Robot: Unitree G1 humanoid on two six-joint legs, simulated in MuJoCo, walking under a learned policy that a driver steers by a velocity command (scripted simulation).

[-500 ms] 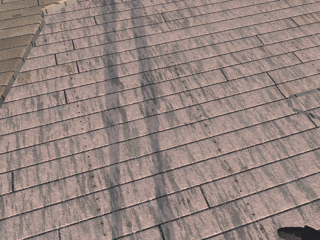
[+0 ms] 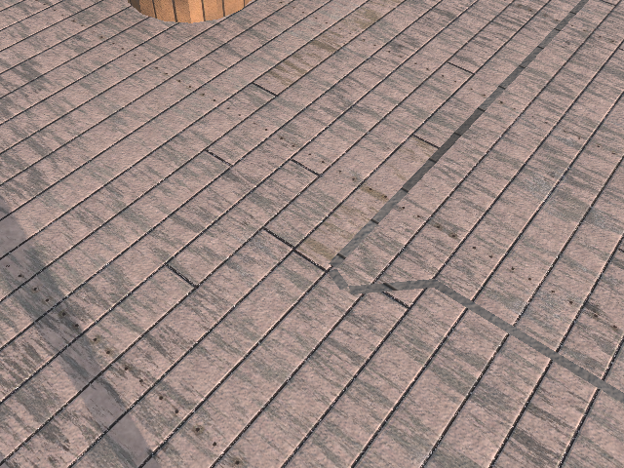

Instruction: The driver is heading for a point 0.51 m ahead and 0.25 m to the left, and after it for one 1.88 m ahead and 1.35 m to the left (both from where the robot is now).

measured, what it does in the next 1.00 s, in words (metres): walks ahead, turning left: left foot, then right foot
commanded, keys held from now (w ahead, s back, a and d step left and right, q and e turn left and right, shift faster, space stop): w+q+shift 0.34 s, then q+shift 0.66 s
